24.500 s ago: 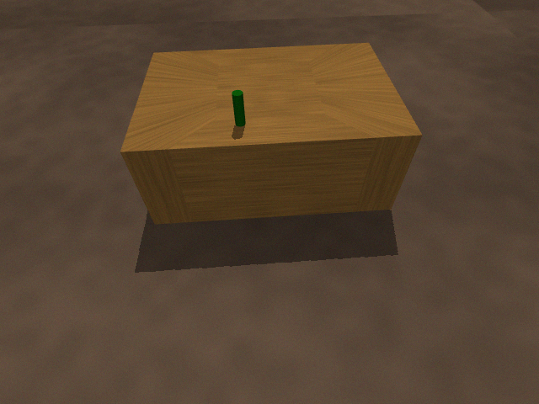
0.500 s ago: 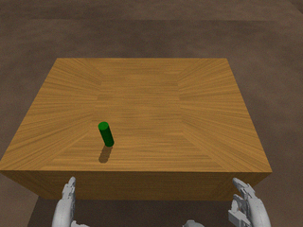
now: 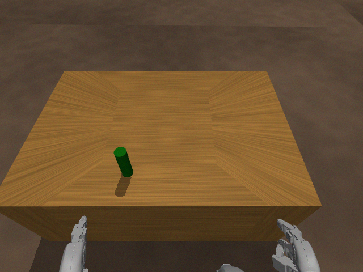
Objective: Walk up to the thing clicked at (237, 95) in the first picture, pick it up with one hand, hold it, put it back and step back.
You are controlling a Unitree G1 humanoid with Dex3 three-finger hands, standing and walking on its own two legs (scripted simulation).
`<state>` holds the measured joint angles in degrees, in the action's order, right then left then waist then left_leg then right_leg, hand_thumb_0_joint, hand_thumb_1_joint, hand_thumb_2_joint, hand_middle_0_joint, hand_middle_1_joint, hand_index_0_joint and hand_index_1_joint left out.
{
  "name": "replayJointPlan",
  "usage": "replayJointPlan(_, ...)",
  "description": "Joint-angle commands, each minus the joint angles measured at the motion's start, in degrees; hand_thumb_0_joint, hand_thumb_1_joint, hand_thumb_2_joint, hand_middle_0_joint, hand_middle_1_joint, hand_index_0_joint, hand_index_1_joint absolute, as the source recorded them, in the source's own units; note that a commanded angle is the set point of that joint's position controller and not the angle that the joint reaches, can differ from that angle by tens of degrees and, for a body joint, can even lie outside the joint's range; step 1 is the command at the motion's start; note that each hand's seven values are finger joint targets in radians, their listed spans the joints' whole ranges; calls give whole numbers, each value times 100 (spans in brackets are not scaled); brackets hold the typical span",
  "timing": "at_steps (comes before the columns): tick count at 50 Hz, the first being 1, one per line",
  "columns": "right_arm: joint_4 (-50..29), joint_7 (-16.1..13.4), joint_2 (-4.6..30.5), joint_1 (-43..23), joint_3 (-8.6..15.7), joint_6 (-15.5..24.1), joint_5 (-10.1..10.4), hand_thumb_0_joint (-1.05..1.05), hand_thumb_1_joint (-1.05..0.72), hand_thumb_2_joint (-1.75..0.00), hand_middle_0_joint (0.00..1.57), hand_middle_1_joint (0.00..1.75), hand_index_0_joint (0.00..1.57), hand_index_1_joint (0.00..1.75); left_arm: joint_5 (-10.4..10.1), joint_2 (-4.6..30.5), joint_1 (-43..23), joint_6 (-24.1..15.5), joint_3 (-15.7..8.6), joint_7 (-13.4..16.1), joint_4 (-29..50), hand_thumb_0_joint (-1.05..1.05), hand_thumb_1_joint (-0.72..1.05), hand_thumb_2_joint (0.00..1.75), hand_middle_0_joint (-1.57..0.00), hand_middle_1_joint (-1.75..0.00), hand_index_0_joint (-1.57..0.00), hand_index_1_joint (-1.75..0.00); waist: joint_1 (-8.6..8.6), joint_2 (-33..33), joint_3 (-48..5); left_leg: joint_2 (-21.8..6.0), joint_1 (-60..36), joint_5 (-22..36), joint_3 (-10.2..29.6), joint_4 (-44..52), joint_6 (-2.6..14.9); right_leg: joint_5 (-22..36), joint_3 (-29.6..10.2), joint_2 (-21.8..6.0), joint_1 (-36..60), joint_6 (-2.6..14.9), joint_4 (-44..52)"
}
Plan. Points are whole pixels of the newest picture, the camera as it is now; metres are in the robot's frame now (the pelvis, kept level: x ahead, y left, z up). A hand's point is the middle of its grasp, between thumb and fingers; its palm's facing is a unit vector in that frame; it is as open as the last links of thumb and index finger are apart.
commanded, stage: home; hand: left
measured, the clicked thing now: (124, 162) +0.51 +0.22 -0.20
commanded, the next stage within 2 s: stand in 0.42 s
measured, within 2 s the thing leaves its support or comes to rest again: neither
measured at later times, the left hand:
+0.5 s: hand (102, 265) +0.16 +0.18 -0.05, palm faces +0.13 -0.95 -0.29, open 17.5 cm
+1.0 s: hand out of the picture +0.07 +0.24 -0.11, palm faces +0.01 -0.92 -0.39, open 8.8 cm
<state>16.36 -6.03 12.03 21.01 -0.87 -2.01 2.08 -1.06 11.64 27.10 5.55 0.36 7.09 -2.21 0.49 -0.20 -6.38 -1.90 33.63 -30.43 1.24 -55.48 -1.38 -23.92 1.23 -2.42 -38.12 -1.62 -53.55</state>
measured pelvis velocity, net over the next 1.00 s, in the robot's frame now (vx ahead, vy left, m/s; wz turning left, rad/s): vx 0.00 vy -0.01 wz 0.03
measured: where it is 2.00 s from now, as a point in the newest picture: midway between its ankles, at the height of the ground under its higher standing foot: outside the picture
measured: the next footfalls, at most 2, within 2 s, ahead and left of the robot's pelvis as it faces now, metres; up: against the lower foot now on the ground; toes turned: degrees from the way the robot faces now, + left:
none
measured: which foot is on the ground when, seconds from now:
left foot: down 0.00-1.00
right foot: down 0.00-1.00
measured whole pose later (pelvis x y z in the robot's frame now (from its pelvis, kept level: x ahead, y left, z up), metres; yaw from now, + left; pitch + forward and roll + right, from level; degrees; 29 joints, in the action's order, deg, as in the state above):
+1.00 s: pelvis +0.00 -0.01 +0.03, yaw +2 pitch -1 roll +0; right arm 52.2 -0.9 19.4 12.7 2.5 0.0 -2.5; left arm 2.5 19.1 13.7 0.3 -1.2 1.4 -50.7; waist -0.4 -1.2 1.7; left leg -1.0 16.5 -24.3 2.1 -42.0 -1.7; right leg -20.0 2.6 -3.3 -21.2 -0.8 -42.6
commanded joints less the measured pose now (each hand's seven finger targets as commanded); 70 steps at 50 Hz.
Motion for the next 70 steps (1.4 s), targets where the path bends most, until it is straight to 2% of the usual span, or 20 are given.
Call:
replayJointPlan(1, -373, -137, 664, -363, 351, 492, -39, 0, -90, -90, 20, 30, 20, 30, 36, 560, -66, -220, -299, 115, 1240, 0, -59, 3, -5, -5, -5, -5, 54, -232, -545, 161, 25, 1620, -125, 958, 82, 1180, 264, 210, 860, 203, 719)
replayJointPlan(4, -162, -183, 683, -601, 341, 630, -35, 0, -90, -90, 20, 30, 20, 30, 39, 612, -162, -117, -302, 154, 1235, 0, -59, 3, -5, -5, -5, -5, 82, -51, -319, 179, 104, 1145, -172, 990, 153, 826, 252, 205, 800, 156, 896)
replayJointPlan(13, 177, -287, 666, -765, 325, 977, -98, 0, -90, -90, 20, 30, 20, 30, 86, 578, -65, 185, -334, 213, 1303, 0, -58, 4, -5, -5, -5, -5, 37, 10, -620, 196, 34, 1245, -153, 942, 169, 909, 263, 196, 1026, 153, 965)
replayJointPlan(17, 297, -313, 675, -828, 303, 1088, -111, 0, -90, -90, 20, 30, 20, 30, 108, 512, -83, 294, -240, 223, 1169, 0, -60, 2, -5, -5, -5, -4, 61, 1, -334, 169, 66, 1125, -111, 1047, 149, 769, 306, 220, 909, 160, 974)
replayJointPlan(20, 346, -329, 671, -816, 309, 1156, -119, 0, -90, -90, 20, 30, 20, 30, 115, 605, -122, 339, -366, 226, 1290, 0, -56, 5, -5, -5, -5, -5, 27, -59, -495, 158, -8, 1250, -69, 1063, 131, 843, 323, 236, 1000, 174, 933)
replayJointPlan(24, 390, -334, 676, -844, 304, 1218, -128, 0, -90, -90, 20, 30, 20, 30, 118, 510, -167, 418, -237, 208, 1275, 0, -56, 5, -5, -5, -5, -5, 52, -163, -391, 141, -43, 1270, -34, 1124, 97, 835, 356, 258, 901, 188, 905)
replayJointPlan(26, 419, -331, 660, -870, 285, 1236, -137, 0, -90, -90, 20, 30, 20, 30, 111, 576, -243, 421, -309, 216, 1355, 0, -57, 4, -5, -5, -5, -5, 15, -215, -373, 159, 20, 1188, -18, 1127, 98, 768, 353, 245, 939, 187, 936)
replayJointPlan(28, 412, -352, 671, -825, 298, 1257, -141, 0, -90, -90, 20, 30, 20, 30, 128, 531, -136, 467, -250, 188, 1295, 0, -41, 20, -20, -21, -20, -21, 81, -67, -568, 163, -98, 1507, -54, 1028, 112, 1040, 352, 255, 1043, 186, 913)
replayJointPlan(30, 430, -363, 662, -852, 296, 1263, -150, 0, -90, -90, 20, 30, 20, 30, 127, 563, -173, 484, -291, 192, 1310, 0, -25, 36, -20, -30, -20, -30, 50, -92, -569, 173, -84, 1603, -71, 1004, 105, 1138, 342, 246, 1071, 186, 905)
replayJointPlan(31, 1653, -28, 1581, -1058, 506, 860, -806, 0, -90, -90, 20, 30, 20, 30, 649, 1401, -999, -75, -557, -135, -700, 0, -17, 44, -20, -30, -20, -30, -147, 12, 188, -149, -591, 2528, 356, 1190, 331, 1398, -43, -79, 1402, 554, 804)
replayJointPlan(32, 1826, 85, 1608, -916, 580, 692, -845, 0, -90, -90, 20, 30, 20, 30, 691, 1437, -754, -304, -601, -274, -1298, 0, -9, 52, -20, -30, -20, -30, -161, 19, -186, -170, -846, 2771, 262, 1061, 464, 1585, -144, -181, 1577, 661, 790)
replayJointPlan(33, 1811, 155, 1597, -942, 592, 602, -798, 0, -90, -90, 20, 30, 20, 30, 648, 1434, -725, -454, -535, -384, -1507, 0, -1, 60, -20, -30, -20, -30, -130, -77, -225, -134, -924, 2682, 412, 1078, 557, 1663, -241, -175, 1507, 703, 811)
replayJointPlan(35, 1941, 291, 1523, -1026, 561, 574, -599, 0, -90, -90, 20, 30, 20, 30, 509, 1438, -975, -634, -459, -500, -1992, 0, 15, 76, -20, -30, -20, -30, -143, -181, -215, -136, -1011, 2480, 474, 1326, 560, 1570, -327, -199, 1686, 699, 859)
replayJointPlan(37, 2062, 389, 1490, -1134, 558, 565, -503, 0, -90, -90, 20, 30, 20, 30, 410, 1440, -1198, -671, -435, -573, -2447, 0, 31, 90, -20, -30, -20, -30, -158, -8, -43, -149, -1035, 1793, 539, 1608, 562, 1219, -276, -185, 1606, 613, 1075)
replayJointPlan(45, 2873, 456, 1538, -1052, 578, 431, -459, 0, -90, -90, 20, 30, 20, 30, 365, 1737, -1616, -823, -464, -529, -3963, 0, 90, 90, -20, -30, -20, -30, -50, 29, 231, -108, -1552, 2185, 464, 1883, 427, 1807, -502, -422, 2022, 571, 1750)
replayJointPlan(49, 3251, 454, 1634, -1041, 546, 376, -428, 0, -90, -90, 20, 30, 20, 30, 308, 1762, -1699, -787, -428, -510, -4549, 0, 90, 90, -20, -30, -20, -30, -87, -78, 434, -203, -1587, 2077, 596, 2394, 418, 1706, -392, -403, 2357, 500, 2071)
replayJointPlan(56, 3863, 474, 1655, -932, 442, 292, -385, 0, -90, -90, 20, 30, 20, 30, 281, 1981, -1939, -756, -372, -522, -5309, 0, 90, 90, -20, -30, -20, -30, -23, 275, 884, -133, -1996, 1569, 457, 2992, 283, 331, -662, -571, 2421, 413, 3317)
replayJointPlan(59, 4043, 488, 1718, -931, 425, 312, -390, 0, -90, -90, 20, 30, 20, 30, 252, 1959, -2001, -739, -342, -535, -5536, 0, 90, 90, -20, -30, -20, -30, -66, 116, 877, -224, -2037, 1646, 529, 3305, 271, 467, -549, -508, 2668, 362, 3380)
replayJointPlan(62, 4172, 478, 1737, -1012, 387, 349, -382, 0, -90, -90, 20, 30, 20, 30, 220, 1850, -1954, -751, -308, -559, -5752, 0, 90, 90, -20, -30, -20, -30, -124, -125, 795, -340, -1993, 1981, 588, 3536, 277, 1257, -387, -471, 3117, 318, 3233)
replayJointPlan(70, 4401, 483, 1689, -1061, 348, 317, -360, 0, -90, -90, 20, 30, 20, 30, 230, 1886, -2120, -717, -294, -592, -6101, 0, 90, 90, -20, -30, -20, -30, -146, 7, 1030, -311, -1942, 1578, 514, 3828, 230, 833, -386, -466, 3134, 258, 3497)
